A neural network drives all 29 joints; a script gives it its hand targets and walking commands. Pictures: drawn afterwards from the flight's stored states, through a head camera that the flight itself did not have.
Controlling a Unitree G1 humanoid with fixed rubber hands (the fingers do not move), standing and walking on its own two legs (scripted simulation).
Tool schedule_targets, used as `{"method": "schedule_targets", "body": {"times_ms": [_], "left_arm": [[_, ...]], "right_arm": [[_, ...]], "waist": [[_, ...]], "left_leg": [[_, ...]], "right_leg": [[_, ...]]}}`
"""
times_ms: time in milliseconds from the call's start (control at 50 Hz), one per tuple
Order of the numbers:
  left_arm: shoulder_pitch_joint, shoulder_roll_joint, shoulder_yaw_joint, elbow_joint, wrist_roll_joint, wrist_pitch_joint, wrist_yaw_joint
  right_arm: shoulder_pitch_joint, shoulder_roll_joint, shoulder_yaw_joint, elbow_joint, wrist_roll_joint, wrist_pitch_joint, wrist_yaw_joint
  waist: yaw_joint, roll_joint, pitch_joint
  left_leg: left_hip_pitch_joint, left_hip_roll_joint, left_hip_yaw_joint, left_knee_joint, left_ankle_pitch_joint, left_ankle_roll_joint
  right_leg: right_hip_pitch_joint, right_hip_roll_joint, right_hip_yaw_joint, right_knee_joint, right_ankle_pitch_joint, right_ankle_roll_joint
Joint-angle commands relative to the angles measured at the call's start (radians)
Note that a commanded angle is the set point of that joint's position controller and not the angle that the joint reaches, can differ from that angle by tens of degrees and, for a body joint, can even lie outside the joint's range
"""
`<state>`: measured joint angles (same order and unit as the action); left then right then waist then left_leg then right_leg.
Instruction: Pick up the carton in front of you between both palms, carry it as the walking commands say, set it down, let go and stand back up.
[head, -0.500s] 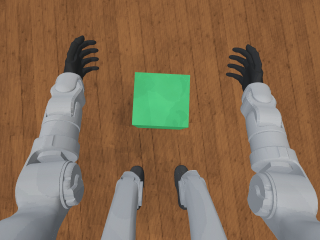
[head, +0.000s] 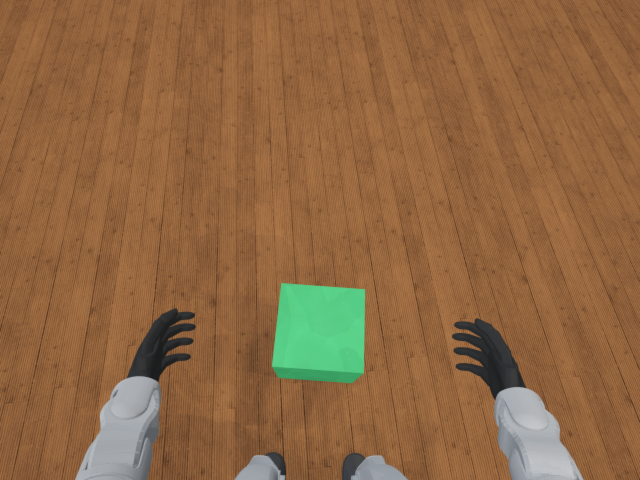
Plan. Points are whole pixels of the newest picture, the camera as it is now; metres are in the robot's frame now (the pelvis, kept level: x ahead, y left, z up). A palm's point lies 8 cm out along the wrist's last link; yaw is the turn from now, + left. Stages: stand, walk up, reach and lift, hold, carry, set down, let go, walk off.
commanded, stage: let go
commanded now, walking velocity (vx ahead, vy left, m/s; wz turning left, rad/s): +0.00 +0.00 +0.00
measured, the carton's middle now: (318, 336) +0.42 -0.01 -0.62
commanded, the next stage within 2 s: stand in 0.70 s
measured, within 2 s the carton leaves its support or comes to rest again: neither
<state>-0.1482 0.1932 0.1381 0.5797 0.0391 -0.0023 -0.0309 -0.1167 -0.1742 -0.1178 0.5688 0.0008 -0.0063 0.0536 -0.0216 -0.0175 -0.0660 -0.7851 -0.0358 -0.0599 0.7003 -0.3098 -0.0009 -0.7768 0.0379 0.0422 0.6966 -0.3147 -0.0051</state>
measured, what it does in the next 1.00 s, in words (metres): stands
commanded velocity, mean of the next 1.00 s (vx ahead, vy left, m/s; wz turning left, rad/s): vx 0.00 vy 0.00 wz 0.00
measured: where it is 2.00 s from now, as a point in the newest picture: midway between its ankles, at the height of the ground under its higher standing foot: outside the picture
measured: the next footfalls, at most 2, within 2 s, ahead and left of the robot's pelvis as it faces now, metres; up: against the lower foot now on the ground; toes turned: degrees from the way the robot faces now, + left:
none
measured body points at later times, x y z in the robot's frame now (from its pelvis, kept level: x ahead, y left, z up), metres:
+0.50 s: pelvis +0.02 +0.01 +0.03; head +0.03 +0.00 +0.48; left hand +0.19 +0.24 -0.04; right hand +0.19 -0.23 -0.04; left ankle +0.00 +0.12 -0.71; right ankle -0.01 -0.11 -0.71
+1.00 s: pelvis +0.02 +0.00 +0.03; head +0.03 +0.00 +0.48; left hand +0.16 +0.30 -0.06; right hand +0.17 -0.29 -0.06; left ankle +0.00 +0.12 -0.71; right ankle -0.01 -0.11 -0.71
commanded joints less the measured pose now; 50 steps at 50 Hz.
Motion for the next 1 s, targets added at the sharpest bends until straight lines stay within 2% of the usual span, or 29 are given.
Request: {"method": "schedule_targets", "body": {"times_ms": [0,120,180,300,380,460,620,640,680,700,740,780,880,980], "left_arm": [[0.147,0.094,-0.008,-0.157,-0.015,-0.04,0.005],[0.299,0.097,-0.047,-0.209,-0.023,-0.025,-0.003],[0.342,0.096,-0.063,-0.227,-0.025,-0.002,-0.012],[0.339,0.102,-0.073,-0.255,-0.027,0.068,-0.029],[0.319,0.109,-0.069,-0.261,-0.026,0.112,-0.036],[0.319,0.112,-0.066,-0.264,-0.023,0.136,-0.041],[0.321,0.108,-0.064,-0.271,-0.014,0.136,-0.038],[0.339,0.12,-0.056,-0.226,-0.027,0.102,-0.023],[0.339,0.128,-0.054,-0.23,-0.022,0.093,-0.009],[0.325,0.248,-0.027,-0.105,-0.002,0.069,0.031],[0.332,0.261,-0.033,-0.07,0.01,0.042,0.048],[0.313,0.235,-0.041,-0.063,0.016,0.028,0.049],[0.307,0.242,-0.044,0.001,0.006,0.006,0.045],[0.325,0.268,-0.045,0.053,0.001,-0.001,0.051]], "right_arm": [[0.151,-0.1,0.015,-0.145,0.022,-0.036,-0.003],[0.292,-0.113,0.049,-0.2,0.031,-0.019,0.003],[0.32,-0.123,0.054,-0.21,0.028,0.002,0.009],[0.3,-0.131,0.05,-0.228,0.019,0.073,0.028],[0.275,-0.132,0.044,-0.242,0.002,0.115,0.031],[0.29,-0.128,0.038,-0.242,-0.011,0.138,0.024],[0.3,-0.12,0.037,-0.233,-0.007,0.134,0.018],[0.252,-0.143,0.038,-0.3,-0.03,0.187,-0.011],[0.275,-0.143,0.052,-0.287,-0.023,0.206,-0.033],[0.257,-0.237,0.033,-0.124,-0.03,0.132,-0.068],[0.281,-0.242,0.031,-0.088,-0.042,0.078,-0.08],[0.268,-0.225,0.039,-0.065,-0.046,0.046,-0.076],[0.253,-0.253,0.042,0.008,-0.043,0.014,-0.071],[0.261,-0.289,0.046,0.068,-0.039,0.004,-0.078]], "waist": [[0.005,0.02,-0.368],[0.008,0.03,-0.189],[0.012,0.044,-0.101],[0.021,0.043,0.082],[0.022,0.014,0.128],[0.019,0.0,0.127],[0.026,0.02,0.105],[0.023,-0.012,0.045],[0.033,0.008,0.041],[0.041,0.05,0.087],[0.025,0.043,0.089],[0.021,0.026,0.082],[0.023,0.017,0.033],[0.024,0.018,0.006]], "left_leg": [[0.437,-0.004,0.019,-0.127,0.448,-0.019],[0.588,-0.003,0.018,-0.257,0.414,-0.023],[0.64,0.0,0.021,-0.295,0.388,-0.026],[0.645,0.008,0.03,-0.345,0.22,-0.021],[0.64,0.008,0.041,-0.34,0.155,-0.016],[0.664,0.002,0.047,-0.323,0.178,-0.014],[0.7,-0.007,0.045,-0.311,0.265,-0.017],[0.731,-0.007,0.054,-0.275,0.331,-0.015],[0.729,-0.008,0.048,-0.271,0.353,-0.012],[0.566,0.053,0.008,-0.243,0.254,-0.027],[0.585,0.048,-0.012,-0.259,0.073,-0.01],[0.58,0.063,-0.037,-0.258,0.035,0.002],[0.606,0.081,-0.051,-0.244,0.208,0.009],[0.633,0.094,-0.06,-0.245,0.313,0.011]], "right_leg": [[0.455,-0.005,-0.007,-0.127,0.467,0.027],[0.585,-0.002,-0.006,-0.251,0.431,0.033],[0.603,0.005,-0.014,-0.29,0.369,0.029],[0.636,0.009,-0.037,-0.33,0.186,0.019],[0.664,0.007,-0.041,-0.327,0.145,0.022],[0.679,0.006,-0.037,-0.314,0.188,0.027],[0.697,0.006,-0.026,-0.3,0.288,0.031],[0.705,0.034,-0.038,-0.278,0.29,0.037],[0.692,0.029,-0.032,-0.27,0.302,0.035],[0.598,-0.061,0.004,-0.273,0.236,0.04],[0.559,-0.08,0.053,-0.298,0.117,0.026],[0.539,-0.081,0.061,-0.305,0.05,0.011],[0.577,-0.089,0.063,-0.284,0.204,0.008],[0.609,-0.096,0.061,-0.268,0.291,0.004]]}}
